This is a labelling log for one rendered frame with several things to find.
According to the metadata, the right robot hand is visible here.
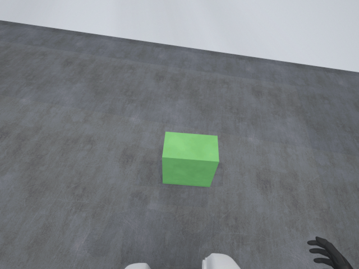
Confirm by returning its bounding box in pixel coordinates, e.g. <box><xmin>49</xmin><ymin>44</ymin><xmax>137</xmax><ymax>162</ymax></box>
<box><xmin>307</xmin><ymin>236</ymin><xmax>353</xmax><ymax>269</ymax></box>

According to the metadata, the carton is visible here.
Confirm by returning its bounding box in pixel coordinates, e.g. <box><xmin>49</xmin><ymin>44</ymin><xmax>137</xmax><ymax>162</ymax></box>
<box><xmin>162</xmin><ymin>132</ymin><xmax>219</xmax><ymax>187</ymax></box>

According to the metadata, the robot right thigh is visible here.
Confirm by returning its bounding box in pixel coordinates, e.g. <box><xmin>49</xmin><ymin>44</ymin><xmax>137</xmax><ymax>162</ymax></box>
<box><xmin>202</xmin><ymin>253</ymin><xmax>240</xmax><ymax>269</ymax></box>

